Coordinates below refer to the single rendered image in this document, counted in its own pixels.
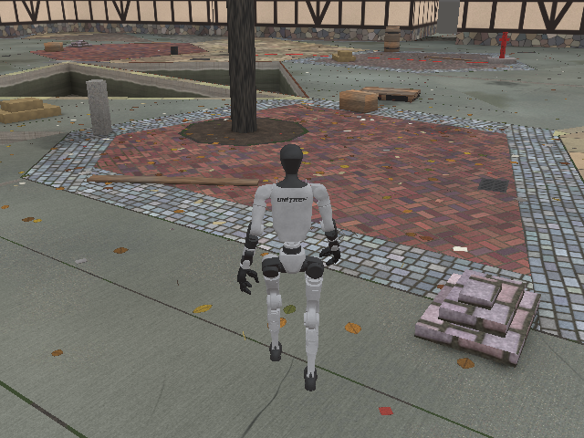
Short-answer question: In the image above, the robot right upper arm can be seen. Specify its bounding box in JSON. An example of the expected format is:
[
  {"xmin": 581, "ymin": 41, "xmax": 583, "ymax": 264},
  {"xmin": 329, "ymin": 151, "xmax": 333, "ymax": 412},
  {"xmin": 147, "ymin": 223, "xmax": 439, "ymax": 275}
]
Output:
[{"xmin": 310, "ymin": 183, "xmax": 335, "ymax": 232}]

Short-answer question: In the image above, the robot left upper arm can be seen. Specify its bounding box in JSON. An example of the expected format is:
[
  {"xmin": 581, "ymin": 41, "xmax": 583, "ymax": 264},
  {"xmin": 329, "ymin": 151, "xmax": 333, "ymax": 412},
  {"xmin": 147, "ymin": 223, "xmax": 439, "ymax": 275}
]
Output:
[{"xmin": 250, "ymin": 184, "xmax": 273, "ymax": 236}]

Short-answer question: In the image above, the robot right forearm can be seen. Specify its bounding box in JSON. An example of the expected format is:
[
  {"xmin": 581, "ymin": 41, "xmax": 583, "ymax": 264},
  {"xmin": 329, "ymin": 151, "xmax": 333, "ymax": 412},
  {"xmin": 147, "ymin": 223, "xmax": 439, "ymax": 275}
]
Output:
[{"xmin": 325, "ymin": 218, "xmax": 339, "ymax": 251}]

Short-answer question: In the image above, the left robot hand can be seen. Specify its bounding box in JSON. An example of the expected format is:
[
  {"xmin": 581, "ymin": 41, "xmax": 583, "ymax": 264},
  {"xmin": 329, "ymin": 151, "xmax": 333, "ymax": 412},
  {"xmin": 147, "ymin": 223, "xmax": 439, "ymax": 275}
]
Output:
[{"xmin": 237, "ymin": 267, "xmax": 259, "ymax": 295}]

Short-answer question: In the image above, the robot left forearm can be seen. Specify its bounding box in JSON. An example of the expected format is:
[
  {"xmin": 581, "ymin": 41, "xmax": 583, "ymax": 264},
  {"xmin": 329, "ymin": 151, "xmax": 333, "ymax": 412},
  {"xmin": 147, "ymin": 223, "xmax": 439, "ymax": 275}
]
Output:
[{"xmin": 240, "ymin": 222, "xmax": 259, "ymax": 269}]

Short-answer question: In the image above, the robot left thigh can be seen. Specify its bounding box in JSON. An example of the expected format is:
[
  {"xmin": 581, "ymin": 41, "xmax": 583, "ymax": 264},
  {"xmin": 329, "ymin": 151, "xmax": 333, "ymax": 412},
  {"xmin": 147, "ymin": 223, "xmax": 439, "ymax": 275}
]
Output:
[{"xmin": 262, "ymin": 254, "xmax": 282, "ymax": 310}]

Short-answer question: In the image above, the robot right foot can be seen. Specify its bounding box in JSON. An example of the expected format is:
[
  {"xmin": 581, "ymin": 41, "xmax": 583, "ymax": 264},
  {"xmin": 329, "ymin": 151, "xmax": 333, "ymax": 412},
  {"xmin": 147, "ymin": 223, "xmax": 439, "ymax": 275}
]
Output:
[{"xmin": 304, "ymin": 366, "xmax": 318, "ymax": 391}]

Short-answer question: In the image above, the right robot hand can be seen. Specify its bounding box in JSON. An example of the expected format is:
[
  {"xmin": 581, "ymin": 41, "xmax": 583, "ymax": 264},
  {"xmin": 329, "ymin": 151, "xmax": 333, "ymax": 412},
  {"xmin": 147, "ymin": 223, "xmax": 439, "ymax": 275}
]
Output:
[{"xmin": 319, "ymin": 247, "xmax": 341, "ymax": 266}]

